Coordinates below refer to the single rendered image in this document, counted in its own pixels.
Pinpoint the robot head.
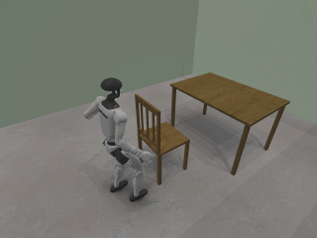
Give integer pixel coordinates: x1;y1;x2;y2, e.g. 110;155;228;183
100;77;122;110

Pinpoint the robot right forearm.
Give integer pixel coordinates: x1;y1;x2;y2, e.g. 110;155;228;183
119;140;144;158

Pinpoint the table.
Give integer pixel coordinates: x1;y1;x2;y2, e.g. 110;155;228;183
170;72;290;176

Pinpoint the right robot hand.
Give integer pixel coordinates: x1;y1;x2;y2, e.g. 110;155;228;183
141;151;156;164

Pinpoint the robot right upper arm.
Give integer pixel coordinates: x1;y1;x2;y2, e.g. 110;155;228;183
114;109;128;148

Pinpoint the right robot shin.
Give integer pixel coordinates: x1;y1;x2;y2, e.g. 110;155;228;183
132;170;145;196

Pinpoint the robot left upper arm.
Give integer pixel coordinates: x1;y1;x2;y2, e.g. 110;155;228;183
83;96;106;120

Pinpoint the chair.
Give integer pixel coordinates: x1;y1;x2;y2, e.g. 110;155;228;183
135;94;190;185

